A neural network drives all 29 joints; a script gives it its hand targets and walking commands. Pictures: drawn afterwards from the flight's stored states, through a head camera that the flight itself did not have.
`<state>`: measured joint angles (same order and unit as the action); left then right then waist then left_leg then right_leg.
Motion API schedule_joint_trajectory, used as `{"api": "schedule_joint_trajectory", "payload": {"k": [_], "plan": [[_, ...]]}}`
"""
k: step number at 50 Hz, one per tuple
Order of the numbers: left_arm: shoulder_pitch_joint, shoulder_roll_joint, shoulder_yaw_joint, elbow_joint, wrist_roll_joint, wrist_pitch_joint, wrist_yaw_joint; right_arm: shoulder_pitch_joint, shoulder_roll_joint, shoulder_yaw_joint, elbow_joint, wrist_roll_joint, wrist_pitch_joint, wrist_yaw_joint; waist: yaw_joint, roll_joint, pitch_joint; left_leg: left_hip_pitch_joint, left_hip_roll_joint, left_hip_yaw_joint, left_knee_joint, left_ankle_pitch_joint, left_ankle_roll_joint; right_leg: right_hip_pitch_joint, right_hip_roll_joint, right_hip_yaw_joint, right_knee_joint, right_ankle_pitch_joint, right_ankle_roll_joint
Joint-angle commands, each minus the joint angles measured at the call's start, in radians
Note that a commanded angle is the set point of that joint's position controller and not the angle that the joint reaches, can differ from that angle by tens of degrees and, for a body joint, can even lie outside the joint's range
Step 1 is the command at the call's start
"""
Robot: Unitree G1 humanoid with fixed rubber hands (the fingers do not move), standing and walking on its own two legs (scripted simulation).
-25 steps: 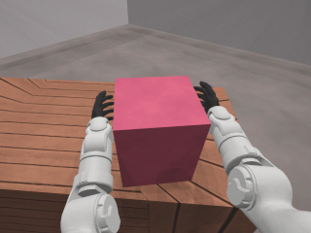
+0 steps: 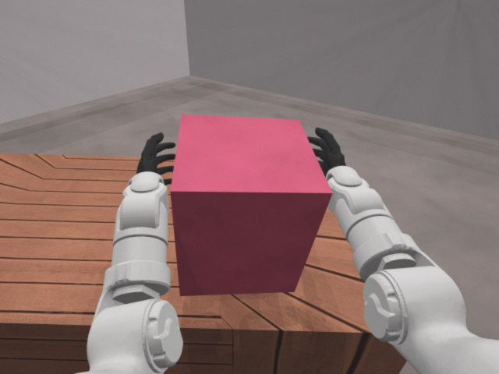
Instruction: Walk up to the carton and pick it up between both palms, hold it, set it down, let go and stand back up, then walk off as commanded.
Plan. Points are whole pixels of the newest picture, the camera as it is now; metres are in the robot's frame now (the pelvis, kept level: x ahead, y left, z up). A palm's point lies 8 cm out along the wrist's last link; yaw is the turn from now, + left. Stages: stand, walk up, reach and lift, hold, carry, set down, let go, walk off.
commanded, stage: reach and lift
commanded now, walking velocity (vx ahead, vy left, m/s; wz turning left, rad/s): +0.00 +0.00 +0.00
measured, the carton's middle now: (240, 206) +0.38 +0.06 +0.15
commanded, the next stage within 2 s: hold in 1.44 s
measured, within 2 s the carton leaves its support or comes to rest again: neither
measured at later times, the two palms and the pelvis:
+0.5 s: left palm (153, 164) +0.38 +0.21 +0.23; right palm (335, 156) +0.40 -0.09 +0.25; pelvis +0.02 +0.01 +0.00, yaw +0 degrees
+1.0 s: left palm (154, 151) +0.38 +0.20 +0.26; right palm (340, 153) +0.40 -0.10 +0.25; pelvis +0.02 +0.01 +0.00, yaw +0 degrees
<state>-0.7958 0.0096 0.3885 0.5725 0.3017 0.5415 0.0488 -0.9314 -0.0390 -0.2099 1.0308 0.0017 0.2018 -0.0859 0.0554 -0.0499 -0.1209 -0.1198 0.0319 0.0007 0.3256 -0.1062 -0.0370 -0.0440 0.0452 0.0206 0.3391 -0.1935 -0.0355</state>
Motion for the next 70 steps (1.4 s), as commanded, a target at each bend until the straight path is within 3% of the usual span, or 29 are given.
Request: {"api": "schedule_joint_trajectory", "payload": {"k": [1,5,11,14,18,21,27,31,39,43,47,48,49,51,54,57,58,62,65,70], "plan": [[-0.641,-0.505,-0.287,0.051,-0.13,0.0,-0.219,-0.725,0.511,0.058,-0.19,0.024,0.021,0.074,-0.149,0.043,-0.07,0.049,-0.076,0.052,-0.081,-0.154,0.035,-0.055,-0.043,-0.058,-0.169,-0.207,0.043],[-0.674,-0.529,-0.342,-0.01,-0.181,-0.004,-0.222,-0.778,0.536,0.123,-0.289,0.074,0.017,0.049,-0.172,0.048,-0.173,0.085,-0.079,0.043,-0.063,-0.055,0.026,-0.005,-0.04,-0.055,-0.146,-0.036,0.055],[-0.701,-0.587,-0.435,-0.115,-0.207,-0.002,-0.213,-0.717,0.541,0.212,-0.295,0.145,0.037,0.016,-0.219,0.105,-0.258,0.165,-0.065,0.02,-0.044,0.092,-0.015,0.071,-0.024,-0.051,-0.118,0.175,0.061],[-0.664,-0.58,-0.448,-0.189,-0.196,0.008,-0.212,-0.655,0.541,0.274,-0.313,0.19,0.059,0.003,-0.207,0.113,-0.276,0.21,-0.068,0.021,-0.016,0.212,-0.027,0.11,-0.014,-0.055,-0.105,0.282,0.07],[-0.58,-0.543,-0.437,-0.213,-0.155,0.055,-0.227,-0.586,0.516,0.327,-0.341,0.237,0.1,-0.012,-0.196,0.102,-0.22,0.216,-0.071,0.018,-0.008,0.242,-0.021,0.121,-0.011,-0.056,-0.105,0.31,0.079],[-0.579,-0.54,-0.451,-0.268,-0.149,0.083,-0.234,-0.595,0.514,0.37,-0.41,0.276,0.121,-0.02,-0.185,0.107,-0.225,0.225,-0.073,0.015,-0.005,0.247,-0.018,0.127,-0.007,-0.06,-0.101,0.31,0.083],[-0.69,-0.54,-0.497,-0.368,-0.199,0.093,-0.236,-0.622,0.538,0.381,-0.446,0.307,0.16,-0.027,-0.2,0.109,-0.217,0.206,-0.067,0.004,-0.014,0.171,-0.02,0.071,-0.004,-0.059,-0.105,0.223,0.079],[-0.73,-0.531,-0.484,-0.321,-0.208,0.099,-0.236,-0.633,0.531,0.334,-0.39,0.269,0.184,-0.017,-0.215,0.092,-0.162,0.167,-0.058,0.002,-0.044,0.053,-0.016,0.02,-0.007,-0.058,-0.121,0.103,0.071],[-0.685,-0.505,-0.386,-0.164,-0.15,0.143,-0.256,-0.734,0.503,0.303,-0.372,0.252,0.199,0.005,-0.17,0.062,-0.12,0.115,-0.058,0.024,-0.077,-0.062,0.025,-0.013,-0.007,-0.054,-0.143,-0.032,0.068],[-0.719,-0.528,-0.419,-0.231,-0.185,0.138,-0.247,-0.758,0.519,0.337,-0.429,0.296,0.2,-0.001,-0.173,0.076,-0.189,0.141,-0.056,0.017,-0.062,0.013,0.015,0.018,-0.004,-0.046,-0.128,0.071,0.069],[-0.707,-0.539,-0.453,-0.303,-0.205,0.139,-0.234,-0.748,0.534,0.396,-0.507,0.347,0.207,-0.018,-0.172,0.071,-0.264,0.186,-0.062,0.007,-0.016,0.167,0.005,0.062,0.006,-0.041,-0.107,0.23,0.077],[-0.707,-0.546,-0.472,-0.327,-0.206,0.139,-0.231,-0.745,0.531,0.405,-0.516,0.357,0.208,-0.02,-0.169,0.092,-0.276,0.2,-0.062,0.006,-0.007,0.199,-0.003,0.062,0.011,-0.043,-0.103,0.251,0.077],[-0.701,-0.549,-0.481,-0.337,-0.215,0.145,-0.23,-0.738,0.524,0.404,-0.53,0.359,0.214,-0.028,-0.184,0.091,-0.279,0.204,-0.061,0.002,-0.002,0.214,-0.01,0.07,0.013,-0.044,-0.102,0.269,0.075],[-0.679,-0.542,-0.482,-0.349,-0.205,0.156,-0.231,-0.715,0.526,0.427,-0.547,0.377,0.226,-0.037,-0.18,0.083,-0.289,0.217,-0.066,0.003,0.006,0.233,-0.01,0.089,0.014,-0.043,-0.099,0.307,0.081],[-0.658,-0.532,-0.477,-0.357,-0.197,0.177,-0.237,-0.686,0.501,0.421,-0.532,0.38,0.25,-0.043,-0.191,0.081,-0.256,0.216,-0.062,0.001,0.005,0.223,-0.012,0.08,0.015,-0.04,-0.102,0.297,0.08],[-0.646,-0.51,-0.444,-0.317,-0.159,0.203,-0.256,-0.661,0.464,0.386,-0.467,0.362,0.279,-0.04,-0.192,0.081,-0.174,0.18,-0.055,0.003,-0.025,0.132,-0.01,0.045,0.012,-0.035,-0.116,0.196,0.072],[-0.653,-0.504,-0.441,-0.328,-0.163,0.208,-0.261,-0.685,0.474,0.402,-0.504,0.37,0.281,-0.039,-0.18,0.069,-0.207,0.181,-0.056,0.008,-0.021,0.125,-0.001,0.05,0.01,-0.033,-0.116,0.194,0.075],[-0.707,-0.532,-0.483,-0.381,-0.206,0.208,-0.256,-0.73,0.486,0.406,-0.556,0.39,0.289,-0.041,-0.194,0.084,-0.259,0.185,-0.054,0.002,-0.013,0.162,-0.016,0.066,0.017,-0.034,-0.105,0.238,0.071],[-0.755,-0.532,-0.504,-0.434,-0.236,0.196,-0.24,-0.749,0.513,0.427,-0.597,0.411,0.289,-0.043,-0.186,0.094,-0.315,0.194,-0.059,0.0,0.003,0.199,-0.018,0.079,0.022,-0.033,-0.096,0.266,0.073],[-0.733,-0.532,-0.506,-0.377,-0.226,0.212,-0.238,-0.738,0.491,0.41,-0.56,0.397,0.309,-0.044,-0.202,0.087,-0.257,0.165,-0.052,-0.004,-0.012,0.116,-0.016,0.041,0.019,-0.029,-0.108,0.197,0.068]]}}
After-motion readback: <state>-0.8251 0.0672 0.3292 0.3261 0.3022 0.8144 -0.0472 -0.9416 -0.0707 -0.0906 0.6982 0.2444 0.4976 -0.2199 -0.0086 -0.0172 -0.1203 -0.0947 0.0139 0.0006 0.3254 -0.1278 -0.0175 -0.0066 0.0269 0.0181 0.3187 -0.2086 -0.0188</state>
